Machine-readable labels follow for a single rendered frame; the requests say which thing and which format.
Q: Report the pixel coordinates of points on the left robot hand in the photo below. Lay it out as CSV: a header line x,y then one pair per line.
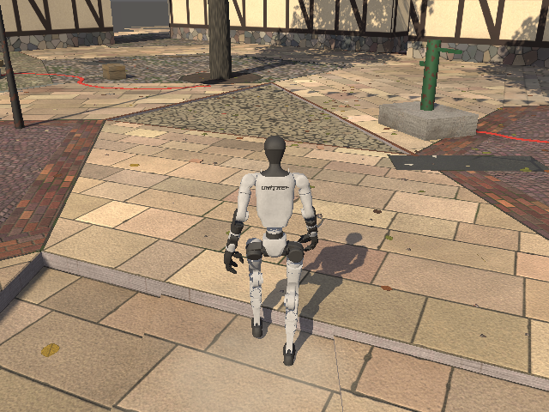
x,y
229,262

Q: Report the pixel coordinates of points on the robot left upper arm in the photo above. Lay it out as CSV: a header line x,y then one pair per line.
x,y
244,196

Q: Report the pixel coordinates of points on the robot right forearm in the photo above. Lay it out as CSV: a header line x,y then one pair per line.
x,y
311,225

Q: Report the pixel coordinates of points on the right robot hand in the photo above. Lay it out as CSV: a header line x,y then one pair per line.
x,y
305,238

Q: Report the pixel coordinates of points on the robot left forearm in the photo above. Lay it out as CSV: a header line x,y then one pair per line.
x,y
234,235

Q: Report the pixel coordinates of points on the robot right upper arm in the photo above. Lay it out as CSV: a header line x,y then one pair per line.
x,y
302,182

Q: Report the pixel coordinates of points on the left robot shin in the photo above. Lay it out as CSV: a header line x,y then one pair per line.
x,y
255,300

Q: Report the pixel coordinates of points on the left robot thigh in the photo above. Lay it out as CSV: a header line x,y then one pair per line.
x,y
254,252

